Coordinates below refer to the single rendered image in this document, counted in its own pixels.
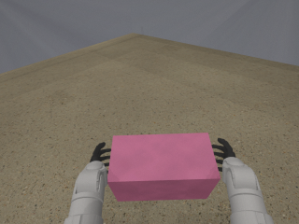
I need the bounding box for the left robot forearm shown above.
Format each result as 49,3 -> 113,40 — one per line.
64,161 -> 107,224

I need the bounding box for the robot left hand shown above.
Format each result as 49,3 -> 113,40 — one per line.
90,142 -> 111,174

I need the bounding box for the robot right hand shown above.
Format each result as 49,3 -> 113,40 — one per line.
211,138 -> 235,172

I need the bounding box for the right robot forearm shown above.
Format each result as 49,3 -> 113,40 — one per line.
221,157 -> 274,224

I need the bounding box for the carton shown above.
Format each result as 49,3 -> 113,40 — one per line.
107,133 -> 221,202

